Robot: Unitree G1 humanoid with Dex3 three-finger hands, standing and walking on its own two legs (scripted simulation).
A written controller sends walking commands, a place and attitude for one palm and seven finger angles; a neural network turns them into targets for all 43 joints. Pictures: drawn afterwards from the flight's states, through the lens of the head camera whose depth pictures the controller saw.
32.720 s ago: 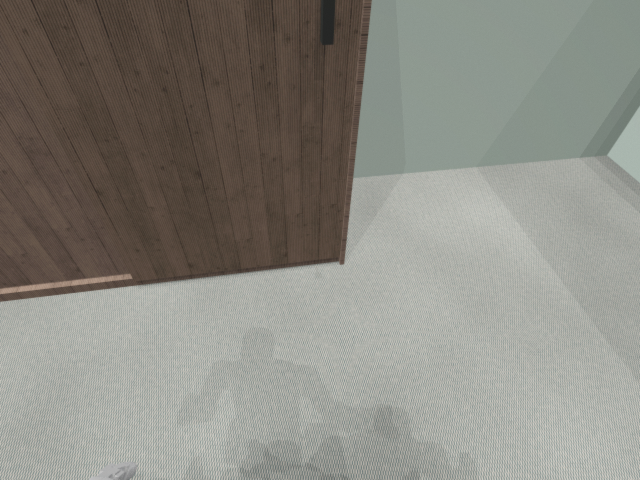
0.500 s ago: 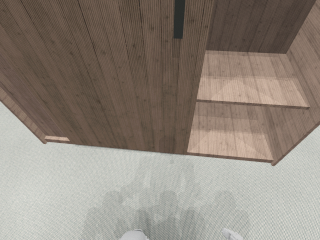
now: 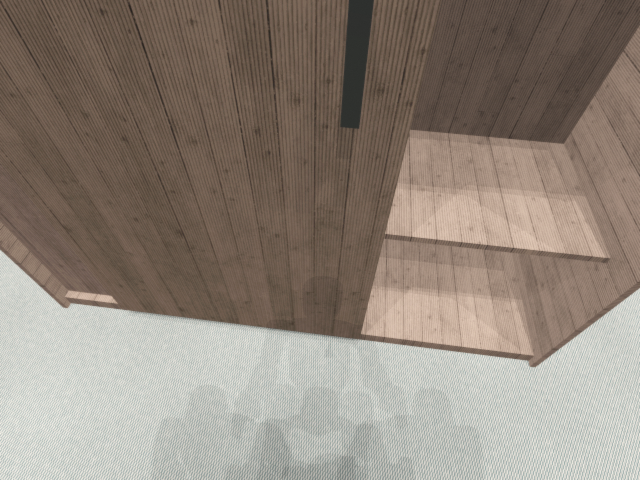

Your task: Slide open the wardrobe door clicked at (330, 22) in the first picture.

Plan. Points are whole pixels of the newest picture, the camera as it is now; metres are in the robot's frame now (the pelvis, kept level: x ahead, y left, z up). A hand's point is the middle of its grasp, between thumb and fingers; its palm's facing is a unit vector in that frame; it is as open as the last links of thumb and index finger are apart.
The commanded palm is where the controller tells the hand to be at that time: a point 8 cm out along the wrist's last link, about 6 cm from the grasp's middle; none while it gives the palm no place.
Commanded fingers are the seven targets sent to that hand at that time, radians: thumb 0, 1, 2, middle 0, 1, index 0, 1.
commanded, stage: let the arm hang, fingers relaxed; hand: right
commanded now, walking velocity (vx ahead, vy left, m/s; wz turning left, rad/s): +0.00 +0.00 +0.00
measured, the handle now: (357, 52) +0.58 +0.00 +0.23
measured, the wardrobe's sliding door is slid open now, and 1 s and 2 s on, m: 0.56 0.56 0.56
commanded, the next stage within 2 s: look to check the result in 0.28 s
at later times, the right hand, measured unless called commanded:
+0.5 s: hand out of the picture +0.04 -0.18 -0.18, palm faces +0.04 +0.98 -0.19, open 7.3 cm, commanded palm none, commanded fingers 0.00 -0.90 -0.90 0.20 0.30 0.20 0.30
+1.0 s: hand out of the picture -0.03 -0.17 -0.17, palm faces +0.03 +0.98 -0.18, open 7.3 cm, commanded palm none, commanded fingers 0.00 -0.90 -0.90 0.20 0.30 0.20 0.30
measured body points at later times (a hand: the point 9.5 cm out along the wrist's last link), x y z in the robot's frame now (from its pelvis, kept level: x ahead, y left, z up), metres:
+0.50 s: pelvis +0.00 +0.00 +0.00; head +0.03 -0.01 +0.45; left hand -0.02 +0.21 -0.16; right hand +0.03 -0.23 -0.16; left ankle -0.03 +0.14 -0.73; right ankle -0.11 -0.08 -0.73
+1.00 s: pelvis -0.03 +0.00 +0.01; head -0.01 +0.00 +0.45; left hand -0.06 +0.22 -0.15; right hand -0.03 -0.22 -0.16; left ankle -0.03 +0.14 -0.73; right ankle -0.11 -0.08 -0.73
